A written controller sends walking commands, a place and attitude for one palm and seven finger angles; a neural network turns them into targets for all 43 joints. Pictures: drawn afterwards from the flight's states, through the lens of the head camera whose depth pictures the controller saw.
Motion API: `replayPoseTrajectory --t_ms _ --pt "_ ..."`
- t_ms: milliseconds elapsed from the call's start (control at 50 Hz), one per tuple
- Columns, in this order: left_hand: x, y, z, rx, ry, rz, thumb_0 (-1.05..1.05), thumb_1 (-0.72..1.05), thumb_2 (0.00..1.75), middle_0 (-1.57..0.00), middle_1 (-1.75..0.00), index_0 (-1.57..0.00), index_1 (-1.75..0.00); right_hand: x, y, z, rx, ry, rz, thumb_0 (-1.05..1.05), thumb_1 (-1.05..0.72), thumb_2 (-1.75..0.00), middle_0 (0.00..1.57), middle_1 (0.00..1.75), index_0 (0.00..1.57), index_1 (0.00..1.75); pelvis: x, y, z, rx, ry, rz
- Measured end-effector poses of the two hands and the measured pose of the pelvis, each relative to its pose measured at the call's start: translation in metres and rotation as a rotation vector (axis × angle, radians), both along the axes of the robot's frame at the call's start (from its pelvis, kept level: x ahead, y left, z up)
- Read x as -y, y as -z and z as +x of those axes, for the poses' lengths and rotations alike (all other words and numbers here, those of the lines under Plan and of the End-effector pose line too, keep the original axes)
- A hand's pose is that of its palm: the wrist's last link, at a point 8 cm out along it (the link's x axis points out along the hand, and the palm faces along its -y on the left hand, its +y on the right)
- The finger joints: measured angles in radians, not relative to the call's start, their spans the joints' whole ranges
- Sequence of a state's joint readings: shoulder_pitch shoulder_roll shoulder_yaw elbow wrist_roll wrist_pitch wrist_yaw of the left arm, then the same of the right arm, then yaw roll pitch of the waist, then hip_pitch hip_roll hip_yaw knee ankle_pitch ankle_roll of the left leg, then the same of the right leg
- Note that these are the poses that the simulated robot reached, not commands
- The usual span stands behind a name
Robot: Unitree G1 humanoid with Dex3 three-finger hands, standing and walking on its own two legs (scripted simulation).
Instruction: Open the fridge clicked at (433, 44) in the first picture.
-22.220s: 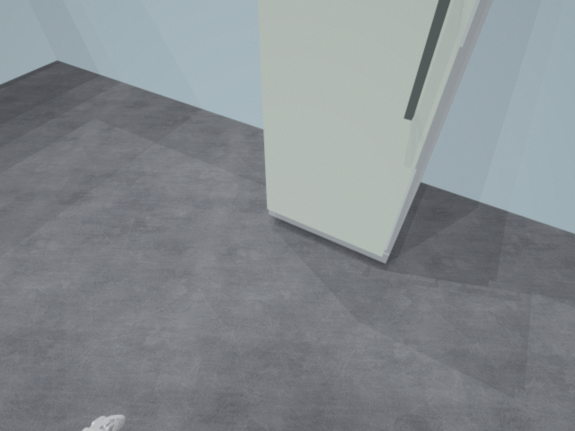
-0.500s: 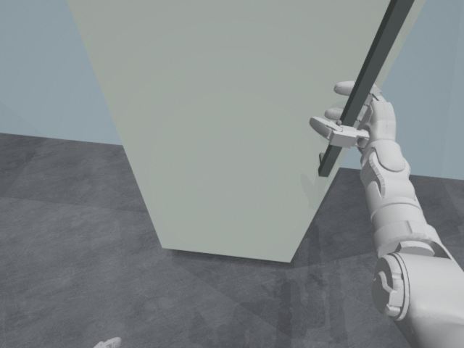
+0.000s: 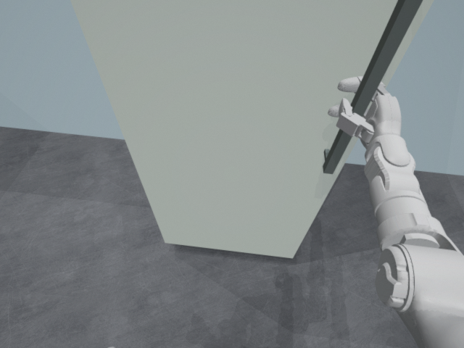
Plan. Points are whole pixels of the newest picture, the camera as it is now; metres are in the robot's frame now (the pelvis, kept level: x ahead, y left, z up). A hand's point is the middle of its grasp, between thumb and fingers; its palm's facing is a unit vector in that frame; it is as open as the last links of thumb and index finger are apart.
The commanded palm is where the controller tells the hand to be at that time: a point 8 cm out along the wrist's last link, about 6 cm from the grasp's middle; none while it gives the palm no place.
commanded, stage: grip the handle and tug to test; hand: right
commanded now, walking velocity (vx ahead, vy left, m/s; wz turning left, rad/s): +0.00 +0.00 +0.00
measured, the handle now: (361, 88) +0.53 -0.13 +0.19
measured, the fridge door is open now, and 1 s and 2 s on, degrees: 0 7 40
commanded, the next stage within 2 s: pull the door a little, standing still in 0.48 s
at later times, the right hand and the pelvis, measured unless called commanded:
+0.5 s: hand (343, 119) +0.47 -0.11 +0.16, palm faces -0.04 +1.00 +0.01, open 5.3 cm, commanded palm +0.42 -0.17 +0.16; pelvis +0.02 +0.00 +0.01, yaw +2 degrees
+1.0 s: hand (344, 142) +0.42 -0.10 +0.16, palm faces -0.06 +1.00 +0.01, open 5.5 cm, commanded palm +0.37 -0.16 +0.16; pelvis +0.03 +0.00 +0.01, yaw +2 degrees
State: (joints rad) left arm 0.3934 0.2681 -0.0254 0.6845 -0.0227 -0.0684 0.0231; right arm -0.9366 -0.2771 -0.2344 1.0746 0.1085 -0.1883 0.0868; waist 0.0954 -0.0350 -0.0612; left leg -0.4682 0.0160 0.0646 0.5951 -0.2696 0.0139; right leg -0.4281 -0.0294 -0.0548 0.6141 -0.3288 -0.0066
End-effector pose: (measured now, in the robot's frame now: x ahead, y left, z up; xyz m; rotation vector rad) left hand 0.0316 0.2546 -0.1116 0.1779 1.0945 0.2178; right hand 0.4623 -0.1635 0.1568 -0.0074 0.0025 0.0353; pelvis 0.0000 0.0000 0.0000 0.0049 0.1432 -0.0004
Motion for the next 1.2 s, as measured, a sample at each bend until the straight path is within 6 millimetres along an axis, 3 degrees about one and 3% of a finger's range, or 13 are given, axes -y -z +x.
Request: replayPoseTrajectory --t_ms 160,300,680,820,920,1040,1200 --pt "0.001 0.0 0.001 0.009 -0.006 -0.007 0.01 0.91 0.9 -0.2 -0.3 -0.2 -0.3 0.0 0.0 -0.001 0.001 0.006 -0.001 0.01 -0.78 -0.84 0.43 1.4 0.42 1.4 0.001 -0.001 0.001 0.0 -0.008 0.0" --pt "0.001 -0.004 0.013 0.047 -0.022 -0.009 0.01 0.91 0.9 -0.2 -0.3 -0.2 -0.3 0.0 0.001 -0.002 0.007 -0.002 0.012 0.01 -0.79 -0.82 0.41 1.4 0.41 1.4 0.001 -0.002 0.007 0.007 -0.024 -0.001" --pt "0.009 -0.017 0.09 0.152 0.027 -0.021 0.01 0.91 0.9 -0.2 -0.3 -0.2 -0.3 0.0 0.0 -0.015 0.0 -0.009 0.016 0.01 -0.78 -0.81 0.38 1.4 0.39 1.4 0.003 -0.008 0.032 0.034 -0.017 0.005" --pt "0.014 -0.02 0.106 0.179 0.053 -0.029 0.01 0.91 0.9 -0.2 -0.3 -0.2 -0.3 -0.001 -0.001 -0.02 -0.017 0.005 0.013 0.02 -0.78 -0.82 0.38 1.4 0.4 1.4 0.003 -0.009 0.033 0.04 -0.014 0.003" --pt "0.017 -0.022 0.11 0.207 0.054 -0.049 0.01 0.91 0.9 -0.2 -0.3 -0.2 -0.3 -0.002 -0.001 -0.037 -0.001 -0.007 0.009 0.01 -0.77 -0.79 0.39 1.4 0.39 1.4 0.003 -0.011 0.035 0.056 -0.025 -0.001" --pt "0.021 -0.027 0.12 0.252 0.067 -0.065 0.01 0.91 0.9 -0.2 -0.3 -0.2 -0.3 -0.006 0.001 -0.075 0.029 -0.034 0.017 0.01 -0.74 -0.77 0.39 1.4 0.38 1.4 0.002 -0.011 0.034 0.094 -0.029 0.0" --pt "0.027 -0.035 0.14 0.281 0.113 0.0 0.01 0.91 0.9 -0.2 -0.3 -0.2 -0.3 -0.013 0.0 -0.12 0.129 -0.043 -0.131 -0.02 -0.65 -0.74 0.43 1.4 0.38 1.4 0.006 -0.012 0.01 0.123 0.009 0.007"
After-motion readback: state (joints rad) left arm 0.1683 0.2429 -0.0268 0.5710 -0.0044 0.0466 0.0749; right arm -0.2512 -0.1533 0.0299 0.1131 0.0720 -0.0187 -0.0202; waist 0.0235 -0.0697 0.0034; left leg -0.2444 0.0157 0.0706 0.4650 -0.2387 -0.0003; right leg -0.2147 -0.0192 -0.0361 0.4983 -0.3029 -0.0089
